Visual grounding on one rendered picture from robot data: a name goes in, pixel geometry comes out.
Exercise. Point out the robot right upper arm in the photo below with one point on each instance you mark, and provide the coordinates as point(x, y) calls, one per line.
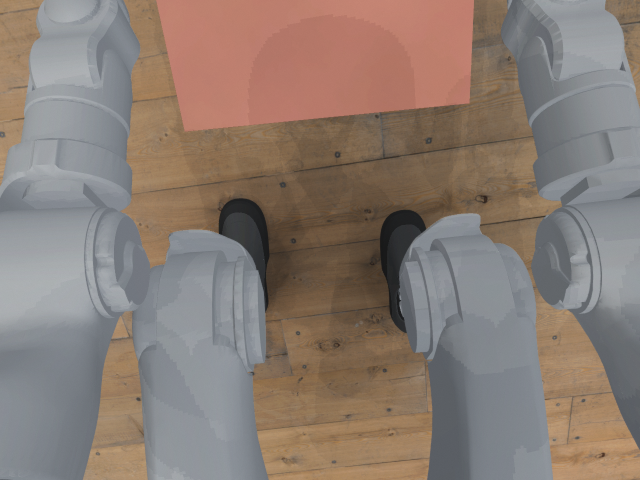
point(587, 260)

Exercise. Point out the robot shin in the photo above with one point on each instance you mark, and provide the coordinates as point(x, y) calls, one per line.
point(469, 224)
point(144, 317)

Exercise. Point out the right robot shin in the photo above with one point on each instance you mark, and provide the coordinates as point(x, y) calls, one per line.
point(469, 224)

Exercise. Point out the robot left upper arm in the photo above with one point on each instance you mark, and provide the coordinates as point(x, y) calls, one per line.
point(66, 276)

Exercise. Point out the robot left forearm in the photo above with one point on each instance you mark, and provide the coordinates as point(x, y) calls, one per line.
point(77, 111)

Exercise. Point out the left robot shin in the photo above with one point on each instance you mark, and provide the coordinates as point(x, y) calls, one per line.
point(144, 317)

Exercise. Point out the carton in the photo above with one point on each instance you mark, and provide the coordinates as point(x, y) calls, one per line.
point(249, 62)

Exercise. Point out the robot right forearm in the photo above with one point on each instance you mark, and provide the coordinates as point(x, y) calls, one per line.
point(579, 97)

